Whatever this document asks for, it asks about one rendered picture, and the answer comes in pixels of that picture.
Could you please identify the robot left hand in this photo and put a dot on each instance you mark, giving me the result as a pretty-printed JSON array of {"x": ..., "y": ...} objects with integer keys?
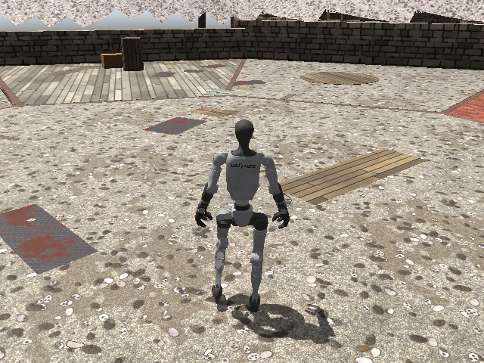
[{"x": 203, "y": 216}]

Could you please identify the robot right hand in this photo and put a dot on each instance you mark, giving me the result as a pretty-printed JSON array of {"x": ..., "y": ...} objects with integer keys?
[{"x": 284, "y": 217}]

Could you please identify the robot right foot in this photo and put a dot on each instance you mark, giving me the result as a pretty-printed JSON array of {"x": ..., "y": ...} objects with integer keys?
[{"x": 254, "y": 306}]

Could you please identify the right robot forearm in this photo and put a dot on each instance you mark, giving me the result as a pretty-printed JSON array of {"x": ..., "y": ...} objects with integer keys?
[{"x": 280, "y": 201}]

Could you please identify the robot right upper arm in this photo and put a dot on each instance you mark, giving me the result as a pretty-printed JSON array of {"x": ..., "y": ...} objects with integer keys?
[{"x": 270, "y": 171}]

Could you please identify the robot left foot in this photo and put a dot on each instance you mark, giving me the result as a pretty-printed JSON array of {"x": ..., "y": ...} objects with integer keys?
[{"x": 217, "y": 292}]

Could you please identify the robot foot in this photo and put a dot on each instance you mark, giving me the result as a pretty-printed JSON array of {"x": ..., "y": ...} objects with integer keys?
[
  {"x": 217, "y": 292},
  {"x": 254, "y": 306}
]

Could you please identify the robot left upper arm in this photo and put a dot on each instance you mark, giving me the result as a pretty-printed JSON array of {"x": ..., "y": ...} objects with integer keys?
[{"x": 215, "y": 170}]

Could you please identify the left robot forearm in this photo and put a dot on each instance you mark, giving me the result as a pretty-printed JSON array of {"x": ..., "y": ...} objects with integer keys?
[{"x": 204, "y": 201}]

